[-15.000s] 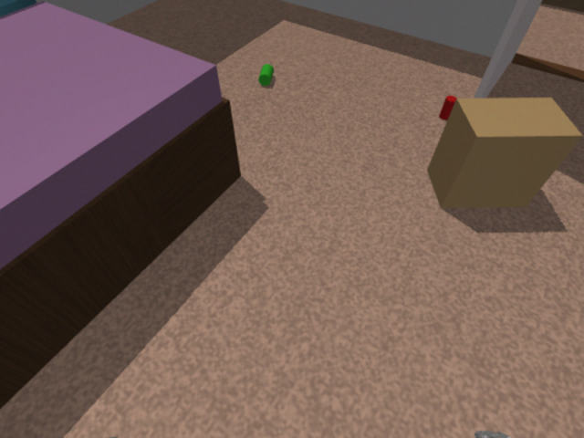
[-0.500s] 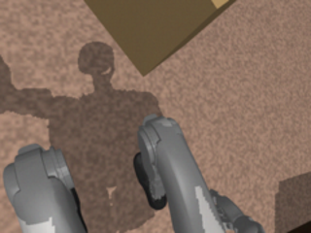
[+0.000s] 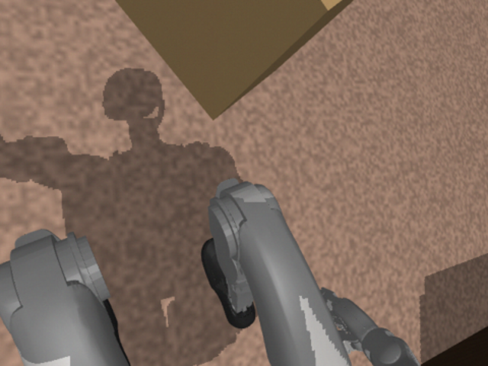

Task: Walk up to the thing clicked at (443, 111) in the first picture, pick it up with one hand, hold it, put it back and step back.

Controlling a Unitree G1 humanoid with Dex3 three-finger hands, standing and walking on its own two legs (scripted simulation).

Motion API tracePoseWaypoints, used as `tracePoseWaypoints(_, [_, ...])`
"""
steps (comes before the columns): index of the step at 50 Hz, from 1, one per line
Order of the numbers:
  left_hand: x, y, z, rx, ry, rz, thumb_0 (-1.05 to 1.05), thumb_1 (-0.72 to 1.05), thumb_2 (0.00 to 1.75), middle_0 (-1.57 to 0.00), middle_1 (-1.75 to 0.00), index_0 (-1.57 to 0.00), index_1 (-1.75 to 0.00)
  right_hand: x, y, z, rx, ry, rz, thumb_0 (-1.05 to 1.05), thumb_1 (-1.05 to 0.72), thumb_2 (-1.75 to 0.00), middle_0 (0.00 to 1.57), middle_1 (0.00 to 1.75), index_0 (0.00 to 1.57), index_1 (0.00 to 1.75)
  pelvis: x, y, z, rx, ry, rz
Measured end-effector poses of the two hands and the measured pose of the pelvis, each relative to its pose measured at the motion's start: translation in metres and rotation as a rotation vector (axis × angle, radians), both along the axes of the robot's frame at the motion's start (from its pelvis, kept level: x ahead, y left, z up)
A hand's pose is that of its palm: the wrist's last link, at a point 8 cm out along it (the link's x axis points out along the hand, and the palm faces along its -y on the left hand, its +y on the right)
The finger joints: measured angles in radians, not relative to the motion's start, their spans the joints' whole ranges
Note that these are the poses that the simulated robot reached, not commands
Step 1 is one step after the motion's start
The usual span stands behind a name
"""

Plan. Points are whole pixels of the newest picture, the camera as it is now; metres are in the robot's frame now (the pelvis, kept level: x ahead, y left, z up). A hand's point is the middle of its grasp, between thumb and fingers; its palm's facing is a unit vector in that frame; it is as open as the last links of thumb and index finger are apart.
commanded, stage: close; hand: left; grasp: from above
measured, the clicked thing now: out of the picture +0.45 +0.34 -0.25
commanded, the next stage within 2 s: settle in 1.20 s
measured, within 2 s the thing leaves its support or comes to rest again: leaves its support in 1.72 s
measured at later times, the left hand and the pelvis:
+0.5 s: hand out of the picture +0.43 +0.33 -0.22, palm faces -0.44 -0.14 -0.89, open 10.2 cm; pelvis +0.00 +0.00 +0.00, yaw +0 degrees
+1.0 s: hand out of the picture +0.43 +0.33 -0.22, palm faces -0.43 -0.14 -0.89, open 8.9 cm; pelvis +0.00 +0.00 +0.00, yaw +0 degrees
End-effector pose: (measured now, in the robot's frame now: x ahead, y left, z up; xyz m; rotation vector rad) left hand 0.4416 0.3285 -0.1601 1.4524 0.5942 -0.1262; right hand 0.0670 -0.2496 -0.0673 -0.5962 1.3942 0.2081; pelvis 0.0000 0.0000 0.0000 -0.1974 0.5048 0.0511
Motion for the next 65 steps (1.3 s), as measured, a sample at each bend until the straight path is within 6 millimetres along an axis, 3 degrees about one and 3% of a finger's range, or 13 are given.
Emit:
tracePoseWaypoints(23, [-0.0034,0.0008,0.0007,-0.008,0.006,-0.011,0.00,0.00,0.72,-0.43,-0.91,-0.47,-0.86,-0.0061,-0.0023,0.0040,-0.004,0.005,0.020,0.00,-0.90,-0.89,0.20,0.30,0.21,0.30,-0.0020,-0.0006,-0.0007,-0.001,-0.016,-0.004])
tracePoseWaypoints(65, [-0.0027,0.0013,0.0012,-0.006,0.005,-0.016,-0.03,0.01,0.68,-0.45,-0.77,-0.86,-0.73,-0.0089,-0.0002,0.0068,0.001,-0.006,0.035,0.00,-0.90,-0.89,0.20,0.30,0.20,0.30,-0.0039,0.0006,-0.0010,-0.002,-0.020,-0.004])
